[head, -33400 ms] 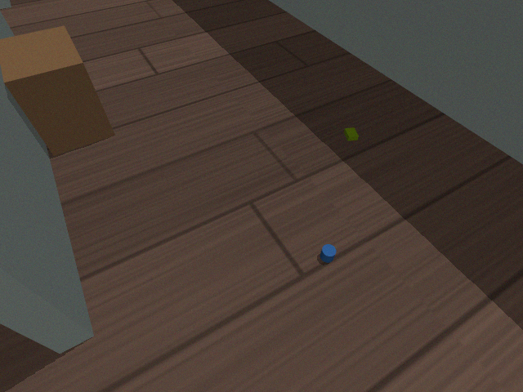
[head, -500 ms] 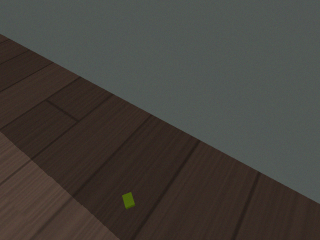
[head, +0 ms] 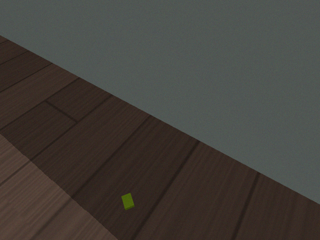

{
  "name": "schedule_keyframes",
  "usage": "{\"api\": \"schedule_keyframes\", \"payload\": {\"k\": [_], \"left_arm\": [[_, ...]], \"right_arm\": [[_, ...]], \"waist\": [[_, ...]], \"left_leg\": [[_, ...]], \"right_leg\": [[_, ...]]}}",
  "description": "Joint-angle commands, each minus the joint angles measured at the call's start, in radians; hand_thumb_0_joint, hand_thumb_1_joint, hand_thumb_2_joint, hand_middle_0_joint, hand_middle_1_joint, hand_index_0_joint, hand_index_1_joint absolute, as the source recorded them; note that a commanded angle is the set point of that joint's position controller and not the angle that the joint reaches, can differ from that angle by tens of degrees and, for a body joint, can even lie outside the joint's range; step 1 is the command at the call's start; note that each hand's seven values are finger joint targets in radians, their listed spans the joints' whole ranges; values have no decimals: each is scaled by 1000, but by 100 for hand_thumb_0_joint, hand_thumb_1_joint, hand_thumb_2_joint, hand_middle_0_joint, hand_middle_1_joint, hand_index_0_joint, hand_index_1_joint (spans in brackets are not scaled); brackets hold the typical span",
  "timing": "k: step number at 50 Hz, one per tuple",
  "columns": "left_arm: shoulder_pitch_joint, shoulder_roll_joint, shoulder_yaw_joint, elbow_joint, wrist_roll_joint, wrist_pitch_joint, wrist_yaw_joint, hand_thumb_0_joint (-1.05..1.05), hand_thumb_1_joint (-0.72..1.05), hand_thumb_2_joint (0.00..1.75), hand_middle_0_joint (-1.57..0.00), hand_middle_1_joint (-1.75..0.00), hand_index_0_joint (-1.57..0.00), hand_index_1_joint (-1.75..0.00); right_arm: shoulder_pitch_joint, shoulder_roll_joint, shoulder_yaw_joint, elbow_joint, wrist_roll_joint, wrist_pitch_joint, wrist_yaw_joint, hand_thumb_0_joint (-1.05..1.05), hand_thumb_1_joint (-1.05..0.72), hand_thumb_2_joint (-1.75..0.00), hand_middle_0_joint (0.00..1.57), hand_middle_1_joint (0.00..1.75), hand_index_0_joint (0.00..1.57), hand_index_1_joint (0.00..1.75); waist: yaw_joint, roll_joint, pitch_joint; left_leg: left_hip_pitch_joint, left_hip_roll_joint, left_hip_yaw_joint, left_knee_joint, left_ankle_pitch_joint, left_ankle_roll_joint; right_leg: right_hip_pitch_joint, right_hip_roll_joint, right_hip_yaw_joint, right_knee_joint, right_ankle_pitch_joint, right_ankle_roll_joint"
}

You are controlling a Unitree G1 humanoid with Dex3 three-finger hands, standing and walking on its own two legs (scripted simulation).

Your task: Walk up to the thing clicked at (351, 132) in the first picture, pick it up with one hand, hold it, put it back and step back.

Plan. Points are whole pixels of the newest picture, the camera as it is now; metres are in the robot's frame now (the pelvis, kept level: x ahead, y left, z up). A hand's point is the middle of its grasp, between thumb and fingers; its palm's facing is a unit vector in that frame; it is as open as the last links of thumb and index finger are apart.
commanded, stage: stand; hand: left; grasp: from above
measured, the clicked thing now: (127, 201) +0.44 +0.21 -0.77
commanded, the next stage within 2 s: step back in 0.34 s
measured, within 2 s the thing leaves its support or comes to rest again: neither
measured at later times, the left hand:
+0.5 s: hand out of the picture +0.07 +0.27 -0.16, palm faces +0.01 -0.93 -0.37, open 7.4 cm
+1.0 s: hand out of the picture +0.01 +0.30 -0.18, palm faces -0.12 -0.92 -0.38, open 7.4 cm
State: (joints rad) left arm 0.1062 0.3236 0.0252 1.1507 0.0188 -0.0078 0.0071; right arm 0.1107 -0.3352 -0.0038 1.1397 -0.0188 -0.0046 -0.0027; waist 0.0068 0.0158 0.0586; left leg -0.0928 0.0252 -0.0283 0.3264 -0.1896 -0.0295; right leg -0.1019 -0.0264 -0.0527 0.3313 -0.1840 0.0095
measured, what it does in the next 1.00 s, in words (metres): walks backwards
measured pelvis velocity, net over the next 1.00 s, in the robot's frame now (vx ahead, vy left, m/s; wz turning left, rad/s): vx -0.12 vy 0.05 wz -0.09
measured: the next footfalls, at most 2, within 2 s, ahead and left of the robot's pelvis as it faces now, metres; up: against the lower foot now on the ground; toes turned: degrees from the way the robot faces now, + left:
right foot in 1.06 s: -0.12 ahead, -0.08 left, +0.00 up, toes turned -3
left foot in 1.40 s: -0.20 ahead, +0.15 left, +0.00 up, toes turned -3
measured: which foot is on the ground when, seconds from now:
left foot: down 0.00-1.00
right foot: down 0.00-0.62, up 0.64-1.00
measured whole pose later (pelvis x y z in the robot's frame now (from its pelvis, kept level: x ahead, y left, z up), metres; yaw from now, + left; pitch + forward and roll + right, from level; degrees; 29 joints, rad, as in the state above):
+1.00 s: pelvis -0.12 +0.05 -0.03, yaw -5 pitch -2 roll -1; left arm 0.12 0.38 0.07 0.88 0.02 0.06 0.01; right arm 0.13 -0.35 -0.04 0.85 -0.03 0.03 -0.01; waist -0.02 -0.01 0.21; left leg -0.36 0.02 0.07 0.65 -0.25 0.05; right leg -0.33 0.05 0.08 0.89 -0.50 0.01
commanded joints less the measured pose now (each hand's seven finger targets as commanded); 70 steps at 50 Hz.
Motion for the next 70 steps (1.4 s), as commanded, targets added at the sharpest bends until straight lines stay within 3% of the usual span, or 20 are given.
{"api": "schedule_keyframes", "payload": {"k": [1, 16, 17, 21, 25, 27, 29, 31, 32, 36, 44, 47, 52, 53, 54, 55, 58, 64, 68, 70], "left_arm": [[-44, 216, 38, -59, -5, -23, 10, 0, 90, 90, -20, -30, -20, -30], [-36, 224, 36, -58, -8, -23, 7, 0, 90, 90, -20, -30, -20, -30], [-31, 294, 77, -85, -24, -16, 13, 0, 90, 90, -20, -30, -20, -30], [-29, 305, 95, -159, -25, -6, 19, 0, 90, 90, -20, -30, -20, -30], [-125, 328, 103, -255, 5, 8, 24, 0, 90, 90, -20, -30, -20, -30], [-143, 302, 91, -278, 6, 13, 25, 0, 90, 90, -20, -30, -20, -30], [-128, 281, 82, -296, -3, 30, 23, 0, 90, 90, -20, -30, -20, -30], [-86, 198, 69, -316, -20, 50, 26, 0, 90, 90, -20, -30, -20, -30], [-70, 213, 71, -318, -14, 55, 39, 0, 90, 90, -20, -30, -20, -30], [20, 244, 73, -287, -21, 58, 43, 0, 90, 90, -20, -30, -20, -30], [-18, 244, 96, -354, -3, 43, 26, 0, 90, 90, -20, -30, -20, -30], [48, 238, 102, -346, 0, 39, 17, 0, 90, 90, -20, -30, -20, -30], [187, 233, 115, -303, 14, 24, 6, 0, 90, 90, -20, -30, -20, -30], [172, 298, 133, -323, 27, 16, 7, 0, 90, 90, -20, -30, -20, -30], [102, 402, 150, -356, 15, 20, 5, 0, 90, 90, -20, -30, -20, -30], [42, 400, 150, -399, 25, 11, 8, 0, 90, 90, -20, -30, -20, -30], [-70, 292, 125, -424, 11, 13, 20, 0, 90, 90, -20, -30, -20, -30], [72, 263, 116, -433, 22, 22, 29, 0, 90, 90, -20, -30, -20, -30], [24, 295, 113, -459, 3, 40, 20, 0, 90, 90, -20, -30, -20, -30], [49, 248, 93, -471, -4, 50, 13, 0, 90, 90, -20, -30, -20, -30]], "right_arm": [[-33, -202, -37, -60, 2, -21, -14, 0, -90, -90, 20, 30, 20, 30], [-26, -203, -35, -61, 3, -19, -10, 0, -90, -90, 20, 30, 20, 30], [-64, -265, -56, -84, 13, -1, -2, 0, -90, -90, 20, 30, 20, 30], [-1, -234, -65, -128, 27, 20, 0, 0, -90, -90, 20, 30, 20, 30], [74, -223, -85, -169, 16, 50, 12, 0, -90, -90, 20, 30, 20, 30], [98, -222, -88, -180, 23, 46, 14, 0, -90, -90, 20, 30, 20, 30], [120, -239, -96, -184, 7, 31, 8, 0, -90, -90, 20, 30, 20, 30], [94, -349, -122, -213, -23, 14, 2, 0, -90, -90, 20, 30, 20, 30], [107, -393, -130, -230, -16, 11, -1, 0, -90, -90, 20, 30, 20, 30], [-28, -295, -115, -291, -19, 10, -29, 0, -90, -90, 20, 30, 20, 30], [105, -282, -124, -330, -4, 9, -38, 0, -90, -90, 20, 30, 20, 30], [49, -304, -120, -359, -7, 11, -33, 0, -90, -90, 20, 30, 20, 30], [-10, -287, -107, -368, 9, 31, -20, 0, -90, -90, 20, 30, 20, 30], [8, -240, -92, -373, 17, 34, -18, 0, -90, -90, 20, 30, 20, 30], [-38, -227, -96, -379, 21, 39, -27, 0, -90, -90, 20, 30, 20, 30], [-13, -258, -108, -359, 15, 44, -31, 0, -90, -90, 20, 30, 20, 30], [90, -245, -94, -311, 31, 37, -30, 0, -90, -90, 20, 30, 20, 30], [59, -234, -82, -354, 17, 23, -28, 0, -90, -90, 20, 30, 20, 30], [170, -224, -92, -315, 2, 14, -20, 0, -90, -90, 20, 30, 20, 30], [169, -295, -119, -318, -20, 5, -17, 0, -90, -90, 20, 30, 20, 30]], "waist": [[-4, -15, -79], [-4, -18, -59], [-5, -27, 37], [-19, -88, -122], [-44, -221, -117], [-53, -207, -100], [-55, -101, -92], [-26, 169, -74], [-49, 164, -111], [21, 136, -119], [-63, 91, -103], [-34, 112, -118], [30, 75, -149], [16, -123, -109], [47, -304, -48], [30, -242, -2], [-45, -145, 6], [56, -171, -86], [-10, -203, -133], [-8, 8, -127]], "left_leg": [[-19, 101, -68, -45, 152, 42], [-33, 99, -67, -56, 110, 42], [-110, 75, -74, 62, 253, 65], [-107, 0, -6, 287, 203, 61], [-152, -49, -37, 579, -328, 78], [-168, -39, -26, 477, -258, 80], [-166, 16, -43, 175, 137, 76], [-44, 252, -382, 53, 565, 194], [-53, 302, -400, 87, 708, 227], [13, 205, -227, 141, 535, 210], [90, 264, -233, 168, 541, 298], [-1, 272, -225, 165, 404, 292], [-230, 170, -136, 270, 104, 148], [-413, 46, -82, 423, -118, 78], [-398, -125, -22, 677, -413, 35], [-357, -112, -136, 856, -440, 20], [-370, -160, -143, 925, -281, 22], [-405, -91, -61, 577, -348, 4], [-192, -58, 27, 184, -162, 42], [-43, 98, -207, 57, 34, 102]], "right_leg": [[34, -111, 94, -54, 133, -22], [28, -110, 96, -62, 107, -24], [-48, -105, 118, 12, 290, -33], [-22, -199, 187, 41, 397, -147], [-176, -342, 265, 57, 350, -264], [-164, -282, 204, 140, 372, -221], [-144, -167, 128, 286, 247, -123], [-369, 119, 111, 582, -397, -48], [-371, 133, 222, 699, -505, -43], [-445, 123, 261, 867, -321, -35], [-403, 88, 190, 688, -349, 13], [-300, 59, 135, 568, -323, 5], [-12, 15, 118, 116, -31, -64], [19, -144, 392, 49, -33, -113], [-203, -362, 622, -51, -3, -313], [-305, -401, 663, -44, 63, -352], [-258, -200, 313, 53, 228, -216], [70, -214, 287, 156, 361, -233], [-13, -202, 270, 240, 342, -189], [-248, -85, 197, 359, 45, -82]]}}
